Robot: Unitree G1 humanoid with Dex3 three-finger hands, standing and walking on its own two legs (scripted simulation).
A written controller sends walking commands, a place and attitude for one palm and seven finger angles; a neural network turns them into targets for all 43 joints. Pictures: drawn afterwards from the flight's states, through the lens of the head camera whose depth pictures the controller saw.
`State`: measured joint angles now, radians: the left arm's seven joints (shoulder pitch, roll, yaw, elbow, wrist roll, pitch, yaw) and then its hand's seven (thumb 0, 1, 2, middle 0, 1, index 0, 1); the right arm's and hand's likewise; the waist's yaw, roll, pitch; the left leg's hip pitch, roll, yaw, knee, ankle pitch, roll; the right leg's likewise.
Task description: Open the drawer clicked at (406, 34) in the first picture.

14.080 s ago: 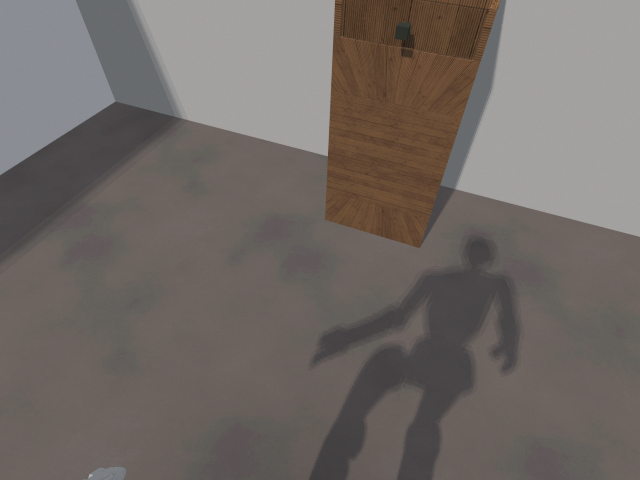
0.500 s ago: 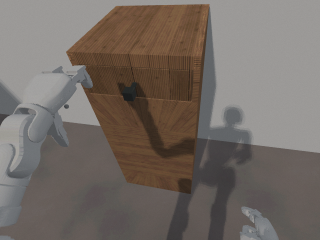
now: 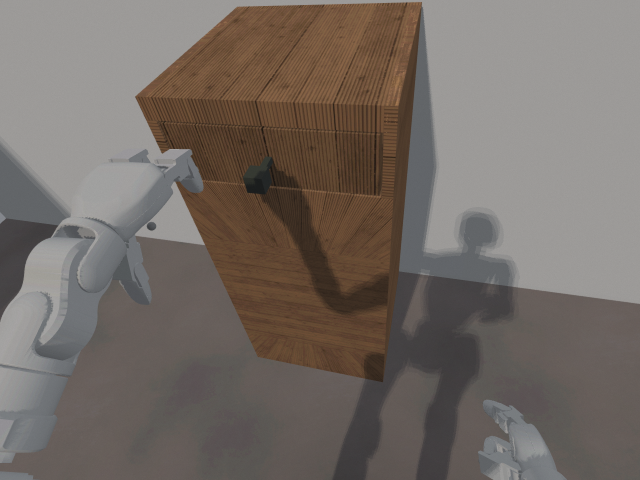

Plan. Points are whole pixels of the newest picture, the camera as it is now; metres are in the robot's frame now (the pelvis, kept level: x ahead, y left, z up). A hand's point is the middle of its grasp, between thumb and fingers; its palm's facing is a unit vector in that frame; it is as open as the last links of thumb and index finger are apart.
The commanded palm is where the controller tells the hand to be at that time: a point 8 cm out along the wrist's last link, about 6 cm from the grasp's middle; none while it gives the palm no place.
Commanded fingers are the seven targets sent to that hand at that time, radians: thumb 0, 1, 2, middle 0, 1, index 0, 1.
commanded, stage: move the hooked fingers above the handle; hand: left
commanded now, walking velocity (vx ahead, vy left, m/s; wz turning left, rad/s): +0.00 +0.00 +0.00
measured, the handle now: (261, 173) +0.55 +0.18 +0.08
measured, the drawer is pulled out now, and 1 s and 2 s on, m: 0.00 0.00 0.00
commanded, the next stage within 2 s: none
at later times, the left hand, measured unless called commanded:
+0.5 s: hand (211, 196) +0.40 +0.19 +0.17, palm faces +0.04 -0.03 -1.00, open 13.9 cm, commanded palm +0.38 +0.21 +0.23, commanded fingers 0.00 -0.50 0.30 -0.30 -1.20 -0.30 -1.20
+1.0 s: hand (236, 174) +0.46 +0.18 +0.15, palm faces +0.03 -0.02 -1.00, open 13.9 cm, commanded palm +0.44 +0.19 +0.21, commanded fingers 0.00 -0.50 0.30 -0.30 -1.20 -0.30 -1.20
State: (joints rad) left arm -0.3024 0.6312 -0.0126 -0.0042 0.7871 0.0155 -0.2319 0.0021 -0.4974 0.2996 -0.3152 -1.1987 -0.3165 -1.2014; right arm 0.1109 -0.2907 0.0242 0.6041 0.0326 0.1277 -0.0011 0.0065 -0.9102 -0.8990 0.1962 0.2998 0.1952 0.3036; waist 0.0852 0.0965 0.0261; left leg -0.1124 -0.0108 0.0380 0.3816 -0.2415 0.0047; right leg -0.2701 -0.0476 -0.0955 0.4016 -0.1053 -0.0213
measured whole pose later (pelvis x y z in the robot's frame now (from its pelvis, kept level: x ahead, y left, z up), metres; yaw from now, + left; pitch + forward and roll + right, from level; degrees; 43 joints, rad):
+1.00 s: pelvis +0.03 +0.01 +0.00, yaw -1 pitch +5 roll +1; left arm -0.71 0.49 -0.20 0.47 0.90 -0.02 -0.09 0.00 -0.49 0.30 -0.32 -1.20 -0.32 -1.20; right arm 0.18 -0.27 0.00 0.63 0.04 0.18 -0.03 0.00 -0.91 -0.90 0.20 0.30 0.20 0.30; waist 0.03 0.06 -0.03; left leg -0.19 -0.02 0.06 0.38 -0.27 0.02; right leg -0.37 -0.05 -0.07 0.43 -0.14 -0.01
